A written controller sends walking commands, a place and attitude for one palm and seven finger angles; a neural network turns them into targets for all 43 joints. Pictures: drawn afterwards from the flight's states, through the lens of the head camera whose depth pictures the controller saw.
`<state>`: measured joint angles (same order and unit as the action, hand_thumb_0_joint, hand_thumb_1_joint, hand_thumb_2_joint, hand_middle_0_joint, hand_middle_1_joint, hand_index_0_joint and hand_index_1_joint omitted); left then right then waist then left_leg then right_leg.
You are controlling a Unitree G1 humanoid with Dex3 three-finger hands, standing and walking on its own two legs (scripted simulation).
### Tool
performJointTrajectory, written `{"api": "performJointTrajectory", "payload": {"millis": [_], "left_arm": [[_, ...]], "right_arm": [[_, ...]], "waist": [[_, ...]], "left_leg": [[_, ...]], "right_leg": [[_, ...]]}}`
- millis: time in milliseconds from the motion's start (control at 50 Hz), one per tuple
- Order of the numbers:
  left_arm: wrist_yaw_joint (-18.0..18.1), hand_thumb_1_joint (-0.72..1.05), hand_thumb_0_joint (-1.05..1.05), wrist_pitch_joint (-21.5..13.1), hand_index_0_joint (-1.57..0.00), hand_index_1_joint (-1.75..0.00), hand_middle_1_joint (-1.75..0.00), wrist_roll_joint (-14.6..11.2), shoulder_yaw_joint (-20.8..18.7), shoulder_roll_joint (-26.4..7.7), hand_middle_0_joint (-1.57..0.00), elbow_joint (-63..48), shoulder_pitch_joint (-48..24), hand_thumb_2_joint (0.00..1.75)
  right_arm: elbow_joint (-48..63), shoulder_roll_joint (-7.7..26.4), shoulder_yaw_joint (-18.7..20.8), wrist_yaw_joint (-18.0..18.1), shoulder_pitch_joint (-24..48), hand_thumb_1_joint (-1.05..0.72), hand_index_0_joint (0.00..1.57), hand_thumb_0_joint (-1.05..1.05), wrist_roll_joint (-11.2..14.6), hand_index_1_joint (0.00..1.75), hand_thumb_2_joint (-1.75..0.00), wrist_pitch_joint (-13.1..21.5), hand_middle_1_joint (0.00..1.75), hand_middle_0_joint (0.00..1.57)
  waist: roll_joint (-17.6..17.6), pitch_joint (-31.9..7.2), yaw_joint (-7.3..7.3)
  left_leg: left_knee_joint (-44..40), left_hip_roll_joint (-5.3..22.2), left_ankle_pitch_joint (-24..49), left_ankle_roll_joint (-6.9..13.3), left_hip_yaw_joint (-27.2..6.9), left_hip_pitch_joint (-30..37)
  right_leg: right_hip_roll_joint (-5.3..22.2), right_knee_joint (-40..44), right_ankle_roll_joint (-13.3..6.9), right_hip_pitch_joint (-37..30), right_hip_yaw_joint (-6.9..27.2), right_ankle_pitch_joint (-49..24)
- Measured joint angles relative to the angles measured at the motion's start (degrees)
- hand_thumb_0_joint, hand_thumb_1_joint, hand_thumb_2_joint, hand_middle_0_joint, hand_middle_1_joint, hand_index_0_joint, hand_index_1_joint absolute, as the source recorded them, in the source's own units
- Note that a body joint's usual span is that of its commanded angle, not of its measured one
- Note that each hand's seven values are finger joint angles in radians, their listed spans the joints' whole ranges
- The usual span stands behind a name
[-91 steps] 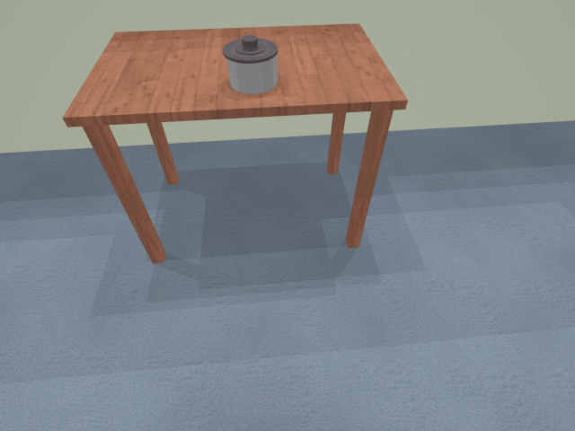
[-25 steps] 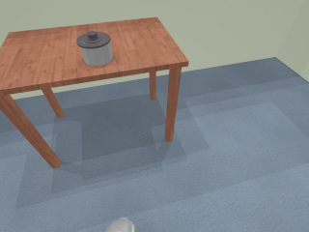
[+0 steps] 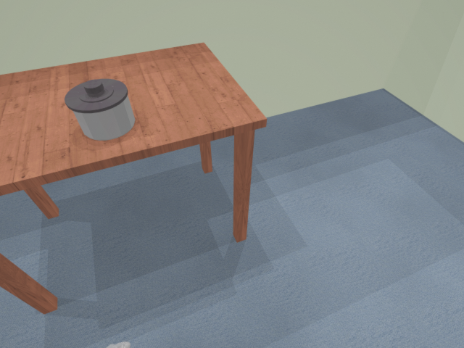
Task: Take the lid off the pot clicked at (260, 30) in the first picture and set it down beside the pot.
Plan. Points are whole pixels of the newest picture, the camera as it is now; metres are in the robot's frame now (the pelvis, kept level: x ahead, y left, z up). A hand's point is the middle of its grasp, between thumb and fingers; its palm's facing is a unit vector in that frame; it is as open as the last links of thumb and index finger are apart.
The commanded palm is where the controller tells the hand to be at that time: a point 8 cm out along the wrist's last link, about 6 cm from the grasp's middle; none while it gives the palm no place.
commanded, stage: turn to face it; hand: left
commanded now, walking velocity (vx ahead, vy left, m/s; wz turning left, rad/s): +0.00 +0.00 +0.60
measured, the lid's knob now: (93, 86) +0.70 +0.38 +0.10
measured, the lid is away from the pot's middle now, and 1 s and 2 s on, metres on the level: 0.00 0.00 0.00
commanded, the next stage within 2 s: take the last steps up to it in 0.64 s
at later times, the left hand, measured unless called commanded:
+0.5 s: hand out of the picture +0.04 +0.26 -0.17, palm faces +0.29 -0.93 -0.24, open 7.4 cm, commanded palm none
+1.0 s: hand out of the picture +0.02 +0.16 -0.14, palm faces +0.43 -0.88 -0.22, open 7.4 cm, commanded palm none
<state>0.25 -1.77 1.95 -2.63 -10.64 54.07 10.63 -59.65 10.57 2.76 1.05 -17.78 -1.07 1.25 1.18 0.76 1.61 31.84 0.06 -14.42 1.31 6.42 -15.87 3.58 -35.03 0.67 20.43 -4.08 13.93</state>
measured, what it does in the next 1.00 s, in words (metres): steps on the spot, turning left: left foot, then right foot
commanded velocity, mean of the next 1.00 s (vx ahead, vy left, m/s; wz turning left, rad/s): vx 0.08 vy -0.01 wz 0.27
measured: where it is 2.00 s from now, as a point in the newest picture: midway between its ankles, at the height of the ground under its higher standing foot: (206, 339)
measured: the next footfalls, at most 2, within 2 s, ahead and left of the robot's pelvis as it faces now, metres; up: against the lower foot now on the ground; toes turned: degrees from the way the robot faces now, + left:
left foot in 0.34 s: +0.08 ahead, +0.14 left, +0.00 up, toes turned +19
right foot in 0.80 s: +0.14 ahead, -0.06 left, +0.00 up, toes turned +17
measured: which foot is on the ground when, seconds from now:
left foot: down 0.00-0.02, up 0.04-0.32, down 0.34-0.80, up 0.82-1.00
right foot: down 0.00-0.34, up 0.36-0.78, down 0.80-1.00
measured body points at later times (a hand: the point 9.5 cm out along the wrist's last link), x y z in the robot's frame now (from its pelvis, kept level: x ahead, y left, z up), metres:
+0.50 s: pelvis +0.05 +0.04 +0.01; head +0.07 +0.07 +0.45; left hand +0.03 +0.31 -0.15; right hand +0.18 -0.18 -0.13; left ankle +0.04 +0.13 -0.73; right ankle +0.06 -0.10 -0.65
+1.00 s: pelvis +0.09 +0.00 +0.02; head +0.11 -0.03 +0.47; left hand +0.00 +0.21 -0.12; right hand +0.22 -0.20 -0.15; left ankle +0.01 +0.13 -0.65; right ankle +0.10 -0.07 -0.73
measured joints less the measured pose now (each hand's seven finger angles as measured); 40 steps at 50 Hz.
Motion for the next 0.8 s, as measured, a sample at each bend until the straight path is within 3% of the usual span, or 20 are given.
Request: {"api": "performJointTrajectory", "payload": {"millis": [40,80,120,160,280,340,380,420,500,660,740,780,800], "left_arm": [[0.1,0.91,0.00,0.0,-0.19,-0.30,-0.30,0.2,0.5,1.1,-0.20,-0.5,-1.3,0.90],[0.1,0.91,0.00,0.2,-0.19,-0.30,-0.30,0.0,0.9,1.9,-0.20,-1.3,-1.6,0.90],[0.4,0.91,0.00,0.7,-0.20,-0.30,-0.30,-0.2,1.1,2.4,-0.20,-1.7,-1.3,0.90],[0.7,0.91,0.00,1.0,-0.20,-0.30,-0.30,-0.2,1.1,2.6,-0.20,-1.7,-0.9,0.90],[0.9,0.92,-0.01,1.8,-0.20,-0.30,-0.30,0.0,0.1,0.6,-0.21,-1.7,0.2,0.90],[0.7,0.91,0.00,2.6,-0.20,-0.30,-0.30,-0.4,-0.5,-0.8,-0.21,-1.8,1.5,0.90],[0.7,0.91,0.00,3.7,-0.20,-0.30,-0.30,-0.7,-1.2,-2.2,-0.21,-1.4,2.1,0.90],[0.9,0.91,0.00,4.8,-0.20,-0.30,-0.30,-0.6,-1.6,-3.2,-0.21,-0.3,2.3,0.90],[0.6,0.91,0.00,4.9,-0.19,-0.30,-0.30,-0.7,-1.9,-4.1,-0.20,1.3,2.0,0.90],[0.6,0.91,0.00,5.0,-0.19,-0.30,-0.30,-0.9,-0.9,-2.6,-0.20,1.2,2.2,0.90],[0.7,0.91,0.00,4.5,-0.19,-0.30,-0.30,-1.1,-0.3,-1.0,-0.20,0.8,2.2,0.90],[0.8,0.91,0.00,3.6,-0.19,-0.30,-0.30,-1.1,0.1,-0.3,-0.20,0.4,2.6,0.90],[0.9,0.91,0.00,2.9,-0.19,-0.30,-0.30,-0.8,0.3,0.1,-0.20,0.4,2.8,0.90]], "right_arm": [[-0.9,0.4,0.1,-0.3,-1.2,-0.93,0.20,-0.01,0.1,0.30,-0.90,-1.5,0.30,0.20],[-1.5,0.4,0.3,-0.7,-1.8,-0.92,0.20,0.00,0.0,0.30,-0.90,-3.3,0.30,0.19],[-1.3,0.2,0.5,-1.2,-1.8,-0.92,0.20,0.00,-0.1,0.30,-0.90,-4.2,0.30,0.19],[-0.6,0.0,0.6,-1.4,-1.5,-0.91,0.20,0.00,-0.2,0.30,-0.90,-4.4,0.30,0.19],[2.3,-0.7,0.5,-1.8,1.1,-0.91,0.20,0.00,0.1,0.30,-0.90,-4.3,0.30,0.19],[4.4,0.1,0.3,-1.9,2.6,-0.91,0.20,0.00,0.0,0.30,-0.90,-3.5,0.30,0.19],[5.4,0.3,0.4,-1.8,4.1,-0.91,0.20,0.00,-0.2,0.30,-0.90,-2.7,0.30,0.19],[6.1,0.3,0.1,-1.4,5.2,-0.91,0.20,0.00,-0.3,0.30,-0.90,-2.1,0.30,0.19],[6.3,0.4,-0.5,-0.4,6.2,-0.91,0.20,0.00,-0.1,0.30,-0.90,-1.6,0.30,0.20],[5.8,0.8,-0.7,-0.3,6.8,-0.90,0.20,0.00,0.0,0.30,-0.90,-2.3,0.30,0.20],[5.4,1.0,-0.5,-0.5,7.0,-0.90,0.20,0.00,-0.2,0.30,-0.90,-2.9,0.30,0.20],[4.9,1.1,-0.4,-0.6,6.8,-0.90,0.20,0.00,-0.1,0.30,-0.90,-3.2,0.30,0.20],[4.6,1.3,-0.3,-0.6,6.6,-0.90,0.20,0.00,0.2,0.30,-0.90,-3.2,0.30,0.20]], "waist": [[-1.5,0.0,0.24],[-2.2,-0.2,0.51],[-2.4,-0.1,0.73],[-2.2,0.2,1.01],[-0.1,2.0,-0.01],[0.1,2.5,-0.79],[1.0,2.9,-0.90],[1.4,3.1,-1.07],[1.4,3.3,-1.53],[-0.5,2.8,-1.80],[-1.9,2.8,-1.37],[-2.4,2.5,-1.42],[-3.1,2.3,-1.56]], "left_leg": [[5.1,0.4,-5.2,-0.3,-1.8,-1.6],[15.6,0.3,-10.9,-0.6,-3.3,-5.4],[25.2,0.7,-11.1,-1.1,-3.6,-8.8],[28.8,1.4,-10.8,-2.0,-3.2,-10.3],[17.3,2.6,-10.6,-3.0,-1.1,-7.4],[5.0,2.7,-2.6,-2.4,-0.2,-2.7],[5.9,1.8,-2.6,0.4,-0.3,-3.6],[6.1,1.3,-4.0,1.7,-0.4,-3.5],[-0.3,-0.2,-1.0,1.7,-1.5,-0.4],[-6.4,-2.2,2.2,1.8,-4.0,2.9],[-4.9,-2.6,1.6,0.9,-5.2,2.4],[-2.7,-2.9,0.6,0.2,-5.6,1.4],[-0.7,-2.6,-0.4,-0.2,-6.0,0.5]], "right_leg": [[-0.4,-0.3,-1.6,-0.8,-1.5,-0.4],[-0.1,0.3,-2.3,-2.0,-3.4,0.9],[0.2,2.6,-2.3,-3.9,-4.9,0.7],[0.8,4.7,-1.9,-5.6,-6.1,0.2],[3.7,4.9,-0.3,-7.2,-9.2,1.4],[5.0,0.0,1.2,-5.8,-10.5,4.4],[5.1,-9.2,2.2,-1.8,-7.2,12.2],[3.2,-19.8,2.4,2.6,-2.6,16.4],[1.5,-28.7,3.1,7.1,1.1,10.2],[0.1,-18.2,3.5,4.1,2.4,8.9],[-1.0,-9.1,2.6,-0.1,2.3,9.0],[-1.5,-1.3,2.2,-3.7,1.9,4.6],[-1.9,1.7,0.9,-5.0,1.6,3.4]]}}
